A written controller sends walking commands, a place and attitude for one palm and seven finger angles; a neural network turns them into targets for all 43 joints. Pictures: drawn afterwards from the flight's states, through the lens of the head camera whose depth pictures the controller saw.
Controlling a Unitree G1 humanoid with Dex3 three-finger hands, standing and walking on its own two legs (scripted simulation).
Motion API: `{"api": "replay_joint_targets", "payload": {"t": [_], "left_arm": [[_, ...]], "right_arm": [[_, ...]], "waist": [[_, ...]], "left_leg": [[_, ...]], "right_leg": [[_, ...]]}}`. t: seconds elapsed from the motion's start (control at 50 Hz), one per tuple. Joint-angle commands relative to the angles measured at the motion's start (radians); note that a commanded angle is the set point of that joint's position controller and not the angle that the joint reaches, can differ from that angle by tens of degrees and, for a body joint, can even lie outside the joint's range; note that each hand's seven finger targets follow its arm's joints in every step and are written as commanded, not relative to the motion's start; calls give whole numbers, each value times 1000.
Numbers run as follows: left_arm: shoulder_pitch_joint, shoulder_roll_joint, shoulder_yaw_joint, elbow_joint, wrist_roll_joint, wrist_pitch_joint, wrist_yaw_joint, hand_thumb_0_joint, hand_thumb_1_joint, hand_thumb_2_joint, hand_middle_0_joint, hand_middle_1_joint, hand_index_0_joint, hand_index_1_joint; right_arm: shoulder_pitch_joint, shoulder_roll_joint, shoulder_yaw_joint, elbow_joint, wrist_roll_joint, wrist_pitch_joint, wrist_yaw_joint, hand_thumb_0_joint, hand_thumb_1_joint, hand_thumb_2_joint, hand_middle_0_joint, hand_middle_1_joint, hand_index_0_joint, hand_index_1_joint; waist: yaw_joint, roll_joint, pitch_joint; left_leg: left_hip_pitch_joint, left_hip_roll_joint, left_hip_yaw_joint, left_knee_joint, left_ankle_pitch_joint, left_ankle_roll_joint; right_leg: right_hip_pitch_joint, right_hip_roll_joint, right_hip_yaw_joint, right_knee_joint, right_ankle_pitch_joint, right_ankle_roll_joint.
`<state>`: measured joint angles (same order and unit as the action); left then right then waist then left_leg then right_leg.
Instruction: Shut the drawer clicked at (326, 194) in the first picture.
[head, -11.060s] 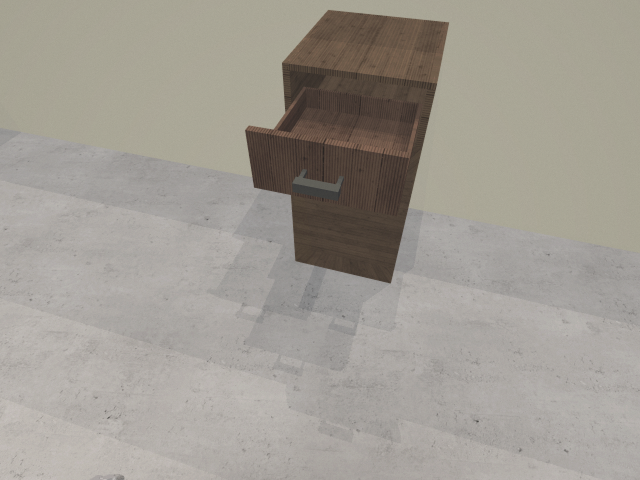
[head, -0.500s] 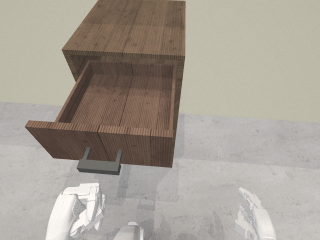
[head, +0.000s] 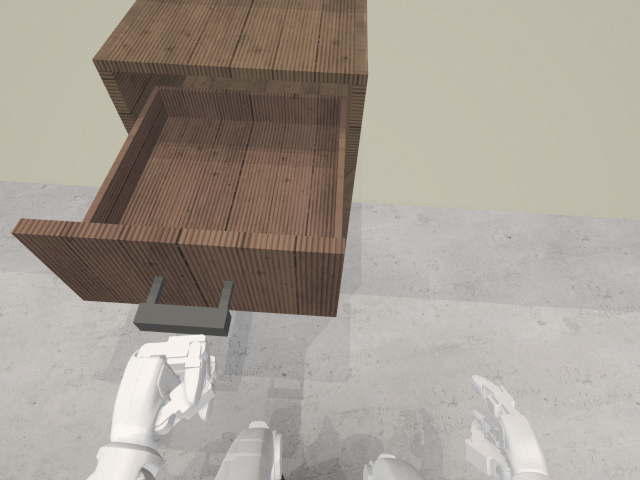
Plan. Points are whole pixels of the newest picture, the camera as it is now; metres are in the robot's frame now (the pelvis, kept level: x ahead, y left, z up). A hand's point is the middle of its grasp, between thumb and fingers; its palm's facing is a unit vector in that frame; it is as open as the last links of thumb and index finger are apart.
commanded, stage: bring the fist close to the handle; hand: left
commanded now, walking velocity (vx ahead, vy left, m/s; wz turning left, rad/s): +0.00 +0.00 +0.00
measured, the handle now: (188, 303) +0.31 +0.17 +0.05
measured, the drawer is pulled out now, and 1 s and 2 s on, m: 0.30 0.27 0.15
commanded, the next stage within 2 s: push the drawer shut in 0.38 s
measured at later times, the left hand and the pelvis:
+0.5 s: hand (214, 386) +0.22 +0.13 +0.05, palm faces -0.05 -1.00 -0.03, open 3.3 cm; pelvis +0.00 +0.00 +0.00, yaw +0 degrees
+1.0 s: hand (215, 349) +0.26 +0.13 +0.04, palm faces -0.07 -1.00 -0.04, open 3.1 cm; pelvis +0.00 +0.00 +0.00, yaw +0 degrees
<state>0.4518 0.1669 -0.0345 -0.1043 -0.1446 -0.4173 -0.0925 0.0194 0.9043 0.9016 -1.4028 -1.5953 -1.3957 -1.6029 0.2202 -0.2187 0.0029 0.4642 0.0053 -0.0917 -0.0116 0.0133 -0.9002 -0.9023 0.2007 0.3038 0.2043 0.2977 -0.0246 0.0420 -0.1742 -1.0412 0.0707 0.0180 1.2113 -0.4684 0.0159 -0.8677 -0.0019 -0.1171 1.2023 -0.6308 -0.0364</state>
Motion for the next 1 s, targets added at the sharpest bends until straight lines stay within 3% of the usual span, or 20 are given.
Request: {"api": "replay_joint_targets", "payload": {"t": [0.0,0.06,0.1,0.18,0.22,0.36,0.4,0.46,0.52,0.56,0.66,0.72,0.9,0.94,0.98], "left_arm": [[-5,63,47,-223,-14,-75,3,0,900,900,-1400,-1600,-1400,-1600],[34,58,50,-244,-16,-57,11,0,900,900,-1400,-1600,-1400,-1600],[26,60,50,-236,-17,-53,16,0,900,900,-1400,-1600,-1400,-1600],[14,32,10,-242,-12,-67,15,0,900,900,-1400,-1600,-1400,-1600],[39,41,16,-225,-7,-70,16,0,900,900,-1400,-1600,-1400,-1600],[8,39,1,-251,3,-85,25,0,900,900,-1400,-1600,-1400,-1600],[-4,64,35,-239,1,-83,29,0,900,900,-1400,-1600,-1400,-1600],[10,57,30,-245,-3,-75,28,0,900,900,-1400,-1600,-1400,-1600],[-53,64,33,-218,-2,-63,26,0,900,900,-1400,-1600,-1400,-1600],[-100,62,30,-215,-4,-65,22,0,900,900,-1400,-1600,-1400,-1600],[-127,68,43,-189,-16,-57,13,0,900,900,-1400,-1600,-1400,-1600],[-184,82,53,-167,-16,-55,18,0,900,900,-1400,-1600,-1400,-1600],[-346,87,66,-97,-28,-57,15,0,900,900,-1400,-1600,-1400,-1600],[-345,102,83,-77,-23,-53,20,0,900,900,-1400,-1600,-1400,-1600],[-412,80,54,-76,-25,-49,24,0,900,900,-1400,-1600,-1400,-1600]], "right_arm": [[-50,-120,-55,-159,7,-49,-10,0,-900,-900,200,300,200,300],[-48,-113,-55,-168,10,-32,-7,0,-900,-900,200,300,200,300],[-48,-112,-54,-166,12,-25,-9,0,-900,-900,200,300,200,300],[-50,-112,-50,-166,9,-23,-8,0,-900,-900,200,300,200,300],[-54,-114,-52,-165,8,-22,-9,0,-900,-900,200,300,200,300],[-50,-114,-50,-178,6,-18,-8,0,-900,-900,200,300,200,300],[-45,-116,-51,-174,7,-15,-11,0,-900,-900,200,300,200,300],[-43,-114,-50,-176,8,-12,-11,0,-900,-900,200,300,200,300],[-41,-121,-44,-164,7,-10,-15,0,-900,-900,200,300,200,300],[-36,-124,-44,-158,7,-13,-16,0,-900,-900,200,300,200,300],[-31,-128,-44,-149,8,-19,-16,0,-900,-900,200,300,200,300],[-31,-134,-41,-137,5,-21,-18,0,-900,-900,200,300,200,300],[-36,-144,-40,-105,8,-25,-19,0,-900,-900,200,300,200,300],[-34,-145,-41,-100,8,-23,-18,0,-900,-900,200,300,200,300],[-36,-146,-40,-95,9,-24,-17,0,-900,-900,200,300,200,300]], "waist": [[1,-6,-239],[6,-10,-256],[-4,-16,-214],[-19,-18,-196],[-15,-15,-183],[-20,-13,-195],[-17,-30,-197],[-11,-5,-222],[-30,-22,-191],[-34,-23,-206],[-32,-14,-225],[-39,-13,-206],[-44,-13,-233],[-32,4,-244],[-43,10,-243]], "left_leg": [[297,-39,-51,-143,194,17],[314,-40,-48,-156,227,18],[305,-38,-48,-159,208,16],[297,-38,-56,-154,185,17],[285,-37,-58,-153,178,18],[282,-38,-59,-146,154,18],[270,-39,-55,-139,148,18],[293,-39,-52,-145,179,18],[273,-38,-54,-135,169,21],[274,-38,-54,-131,164,20],[294,-40,-51,-133,196,20],[285,-38,-55,-132,186,21],[298,-39,-52,-143,159,21],[316,-38,-54,-154,170,20],[331,-38,-58,-161,164,20]], "right_leg": [[21,23,74,-195,293,11],[52,25,67,-197,333,12],[37,26,66,-208,317,14],[11,27,63,-205,288,15],[6,28,63,-204,276,13],[-12,26,65,-196,250,13],[-2,27,74,-203,246,14],[17,27,70,-201,283,12],[4,29,74,-209,277,15],[3,27,78,-207,271,16],[21,25,80,-213,313,17],[6,26,77,-215,296,16],[5,23,85,-232,260,18],[12,23,80,-231,266,14],[1,22,76,-236,258,16]]}}
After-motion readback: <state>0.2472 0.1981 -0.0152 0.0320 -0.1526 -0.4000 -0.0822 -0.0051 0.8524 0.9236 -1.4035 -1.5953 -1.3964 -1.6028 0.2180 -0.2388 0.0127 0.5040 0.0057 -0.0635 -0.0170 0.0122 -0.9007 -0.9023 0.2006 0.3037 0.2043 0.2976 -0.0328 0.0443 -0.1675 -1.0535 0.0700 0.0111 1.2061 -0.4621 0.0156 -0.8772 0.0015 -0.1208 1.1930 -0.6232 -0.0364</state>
